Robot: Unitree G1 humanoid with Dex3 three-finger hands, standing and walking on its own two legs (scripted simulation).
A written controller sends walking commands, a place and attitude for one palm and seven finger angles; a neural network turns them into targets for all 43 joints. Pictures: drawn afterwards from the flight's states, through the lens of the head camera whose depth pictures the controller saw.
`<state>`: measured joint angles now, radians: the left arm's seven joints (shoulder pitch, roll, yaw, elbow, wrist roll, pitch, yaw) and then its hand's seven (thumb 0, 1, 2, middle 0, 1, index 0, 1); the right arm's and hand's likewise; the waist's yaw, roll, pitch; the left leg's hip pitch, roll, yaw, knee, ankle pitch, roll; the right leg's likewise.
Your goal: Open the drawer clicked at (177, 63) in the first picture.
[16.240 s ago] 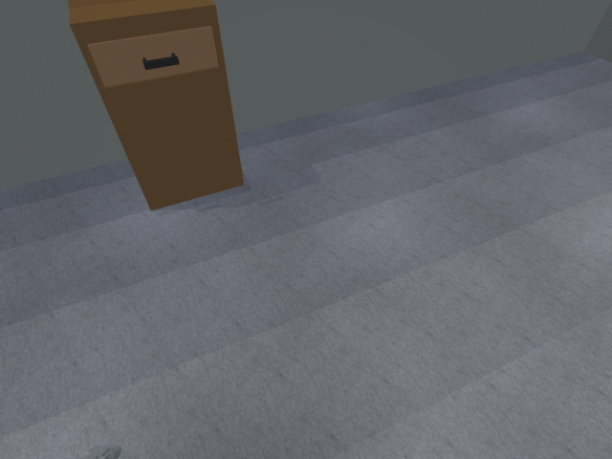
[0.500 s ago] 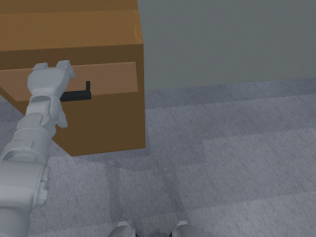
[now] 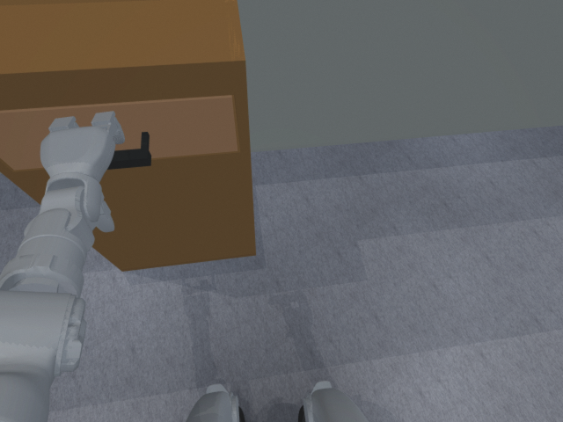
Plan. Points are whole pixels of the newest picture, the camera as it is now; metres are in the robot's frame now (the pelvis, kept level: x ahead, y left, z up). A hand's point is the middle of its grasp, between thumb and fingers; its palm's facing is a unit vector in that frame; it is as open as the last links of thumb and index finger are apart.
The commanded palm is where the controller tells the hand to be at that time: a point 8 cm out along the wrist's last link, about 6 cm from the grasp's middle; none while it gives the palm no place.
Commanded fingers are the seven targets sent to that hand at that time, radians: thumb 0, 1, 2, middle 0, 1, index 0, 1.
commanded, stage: lower the fingers behind the handle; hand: left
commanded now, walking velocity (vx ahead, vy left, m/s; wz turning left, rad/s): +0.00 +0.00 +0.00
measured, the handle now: (114, 150) +0.55 +0.24 -0.03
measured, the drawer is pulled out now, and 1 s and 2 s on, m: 0.00 0.00 0.00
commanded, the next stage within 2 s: lift the fingers back up to retry in 1.10 s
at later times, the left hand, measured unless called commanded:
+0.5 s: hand (97, 174) +0.50 +0.26 -0.01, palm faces -0.05 -0.01 -1.00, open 13.9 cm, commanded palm +0.49 +0.24 +0.01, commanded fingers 0.00 -0.50 0.30 -0.30 -1.20 -0.30 -1.20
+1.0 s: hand (97, 177) +0.50 +0.26 -0.02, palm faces -0.04 +0.01 -1.00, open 13.9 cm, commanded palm +0.49 +0.24 +0.00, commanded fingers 0.00 -0.50 0.30 -0.30 -1.20 -0.30 -1.20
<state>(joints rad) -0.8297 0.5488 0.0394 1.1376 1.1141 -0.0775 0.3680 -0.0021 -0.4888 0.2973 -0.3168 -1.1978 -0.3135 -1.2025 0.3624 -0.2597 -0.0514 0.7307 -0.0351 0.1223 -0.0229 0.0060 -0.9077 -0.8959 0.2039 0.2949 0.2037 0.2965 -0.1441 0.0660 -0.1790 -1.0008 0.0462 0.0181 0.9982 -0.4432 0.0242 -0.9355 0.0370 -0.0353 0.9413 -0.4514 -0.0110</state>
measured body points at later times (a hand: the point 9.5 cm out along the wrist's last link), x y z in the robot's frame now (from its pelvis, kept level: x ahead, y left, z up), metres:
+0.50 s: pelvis -0.02 +0.01 -0.03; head +0.12 +0.02 +0.40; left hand +0.50 +0.25 +0.04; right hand -0.02 -0.27 -0.14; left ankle +0.00 +0.10 -0.67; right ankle -0.01 -0.12 -0.67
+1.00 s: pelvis -0.05 +0.01 -0.05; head +0.11 +0.03 +0.37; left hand +0.49 +0.25 +0.04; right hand -0.06 -0.26 -0.17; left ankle +0.00 +0.10 -0.67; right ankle -0.01 -0.12 -0.67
